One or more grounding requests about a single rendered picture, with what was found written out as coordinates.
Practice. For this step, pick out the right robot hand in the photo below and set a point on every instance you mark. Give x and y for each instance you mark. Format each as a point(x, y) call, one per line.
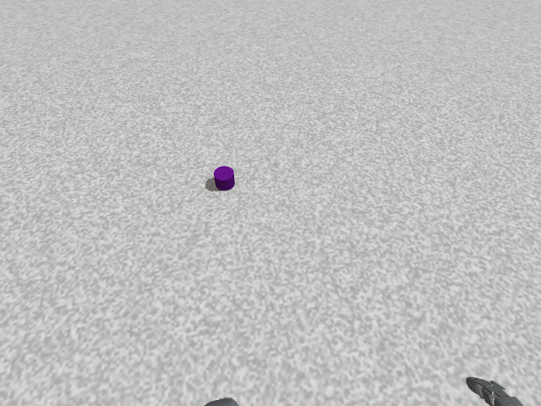
point(492, 392)

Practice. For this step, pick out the tin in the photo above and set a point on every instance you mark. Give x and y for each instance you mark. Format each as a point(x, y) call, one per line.
point(224, 178)

